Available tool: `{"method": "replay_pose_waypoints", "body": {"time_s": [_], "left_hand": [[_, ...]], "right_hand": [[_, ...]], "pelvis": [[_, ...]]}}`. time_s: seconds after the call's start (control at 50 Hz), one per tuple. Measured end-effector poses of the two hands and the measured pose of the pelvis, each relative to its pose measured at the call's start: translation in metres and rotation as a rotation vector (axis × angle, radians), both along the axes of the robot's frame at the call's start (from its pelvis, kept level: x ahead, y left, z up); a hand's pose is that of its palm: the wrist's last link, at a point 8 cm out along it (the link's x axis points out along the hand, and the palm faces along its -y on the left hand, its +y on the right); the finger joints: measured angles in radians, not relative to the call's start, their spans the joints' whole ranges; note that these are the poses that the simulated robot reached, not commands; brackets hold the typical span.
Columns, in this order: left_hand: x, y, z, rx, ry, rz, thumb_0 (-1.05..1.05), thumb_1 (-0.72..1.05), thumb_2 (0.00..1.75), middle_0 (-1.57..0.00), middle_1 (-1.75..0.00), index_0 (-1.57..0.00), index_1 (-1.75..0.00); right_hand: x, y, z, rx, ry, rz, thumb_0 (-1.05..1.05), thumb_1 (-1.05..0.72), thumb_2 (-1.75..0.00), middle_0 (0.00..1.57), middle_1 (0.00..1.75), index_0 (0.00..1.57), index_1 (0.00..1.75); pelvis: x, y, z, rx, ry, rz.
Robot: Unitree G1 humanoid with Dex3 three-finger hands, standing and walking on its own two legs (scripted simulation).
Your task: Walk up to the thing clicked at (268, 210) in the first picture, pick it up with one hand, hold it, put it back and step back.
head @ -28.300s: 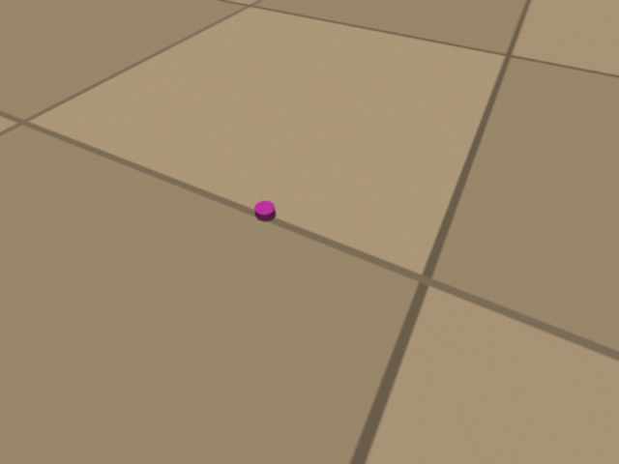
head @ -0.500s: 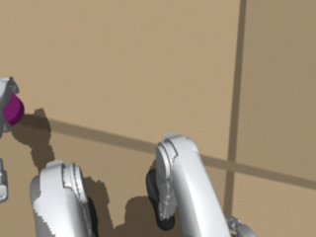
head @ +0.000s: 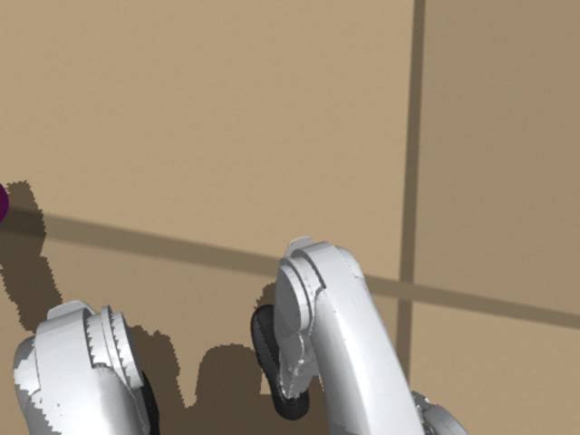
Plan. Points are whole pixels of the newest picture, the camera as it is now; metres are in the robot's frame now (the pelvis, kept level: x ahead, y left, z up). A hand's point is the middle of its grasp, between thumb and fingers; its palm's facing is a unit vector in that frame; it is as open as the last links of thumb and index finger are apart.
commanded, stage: rest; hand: left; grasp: from above
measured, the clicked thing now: out of the picture +0.47 +0.31 -0.23
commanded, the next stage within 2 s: open in 1.26 s
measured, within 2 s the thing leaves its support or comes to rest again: neither
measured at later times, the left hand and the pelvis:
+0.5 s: hand out of the picture +0.47 +0.29 -0.24, palm faces -0.46 -0.13 -0.88, open 11.1 cm; pelvis +0.00 +0.00 -0.01, yaw -3 degrees
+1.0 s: hand out of the picture +0.47 +0.29 -0.26, palm faces -0.45 -0.13 -0.88, open 11.1 cm; pelvis +0.00 +0.01 -0.01, yaw -5 degrees
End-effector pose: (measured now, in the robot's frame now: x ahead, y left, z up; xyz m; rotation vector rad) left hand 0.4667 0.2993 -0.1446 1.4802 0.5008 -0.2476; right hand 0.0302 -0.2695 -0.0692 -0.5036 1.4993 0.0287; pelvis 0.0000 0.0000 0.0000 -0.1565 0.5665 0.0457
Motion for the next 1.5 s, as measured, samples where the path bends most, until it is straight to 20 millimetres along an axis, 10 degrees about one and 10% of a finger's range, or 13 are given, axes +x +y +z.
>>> {"method": "replay_pose_waypoints", "body": {"time_s": [0.66,1.5], "left_hand": [[0.008,-0.006,-0.049,-0.027,0.008,0.026,0.0,-0.16,0.64,-0.46,-0.73,-0.56,-0.74],[0.008,-0.011,-0.063,-0.02,0.008,0.023,0.0,-0.14,0.64,-0.43,-0.75,-0.52,-0.76]], "right_hand": [[-0.016,0.016,0.015,0.031,0.044,0.11,0.0,-0.9,-0.89,0.2,0.3,0.2,0.3],[-0.012,0.029,0.024,0.083,0.028,0.212,0.0,-0.91,-0.9,0.2,0.3,0.2,0.3]], "pelvis": [[0.0,0.006,-0.012,-0.055,-0.062,-0.031],[-0.006,0.009,-0.01,-0.089,-0.1,-0.049]]}}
